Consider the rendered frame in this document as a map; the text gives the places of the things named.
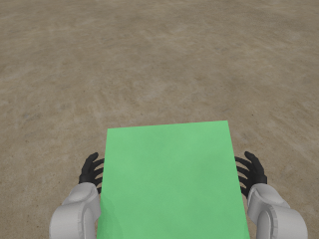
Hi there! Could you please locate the left robot forearm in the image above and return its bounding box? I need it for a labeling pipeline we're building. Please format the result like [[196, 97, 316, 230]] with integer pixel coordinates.
[[49, 182, 102, 239]]

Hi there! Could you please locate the carton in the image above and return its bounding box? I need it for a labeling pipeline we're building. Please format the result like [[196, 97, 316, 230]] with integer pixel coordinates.
[[96, 120, 250, 239]]

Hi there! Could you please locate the right robot hand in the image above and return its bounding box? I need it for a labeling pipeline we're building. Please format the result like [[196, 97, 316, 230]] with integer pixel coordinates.
[[234, 151, 267, 199]]

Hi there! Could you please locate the right robot forearm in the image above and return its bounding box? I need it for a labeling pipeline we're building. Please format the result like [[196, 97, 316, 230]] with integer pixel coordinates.
[[247, 183, 308, 239]]

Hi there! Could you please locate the left robot hand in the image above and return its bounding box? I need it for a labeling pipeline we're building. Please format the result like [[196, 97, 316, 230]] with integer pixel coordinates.
[[78, 152, 105, 194]]

